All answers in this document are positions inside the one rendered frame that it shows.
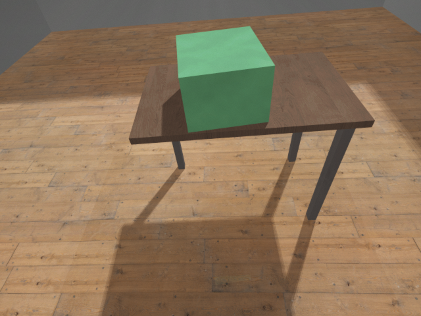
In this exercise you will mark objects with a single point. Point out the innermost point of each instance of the carton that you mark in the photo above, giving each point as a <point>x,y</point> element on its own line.
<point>226,78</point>

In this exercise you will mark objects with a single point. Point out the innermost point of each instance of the table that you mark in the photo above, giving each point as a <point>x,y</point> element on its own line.
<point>308,95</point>

